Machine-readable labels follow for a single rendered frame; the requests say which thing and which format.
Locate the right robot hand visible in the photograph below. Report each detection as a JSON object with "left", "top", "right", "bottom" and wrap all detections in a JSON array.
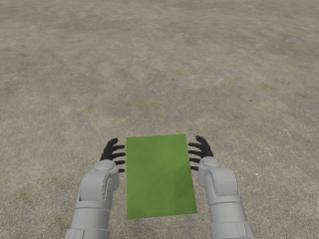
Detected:
[{"left": 188, "top": 135, "right": 214, "bottom": 171}]

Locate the robot right forearm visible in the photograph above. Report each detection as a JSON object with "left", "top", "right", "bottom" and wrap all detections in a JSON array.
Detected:
[{"left": 197, "top": 156, "right": 256, "bottom": 239}]

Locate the robot left forearm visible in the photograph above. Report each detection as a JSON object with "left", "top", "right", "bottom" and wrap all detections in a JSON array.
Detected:
[{"left": 65, "top": 159, "right": 120, "bottom": 239}]

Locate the carton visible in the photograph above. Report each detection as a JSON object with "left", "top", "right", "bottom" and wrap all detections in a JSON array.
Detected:
[{"left": 126, "top": 133, "right": 197, "bottom": 220}]

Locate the left robot hand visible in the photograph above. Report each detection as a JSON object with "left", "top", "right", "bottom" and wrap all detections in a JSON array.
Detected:
[{"left": 100, "top": 138, "right": 126, "bottom": 173}]

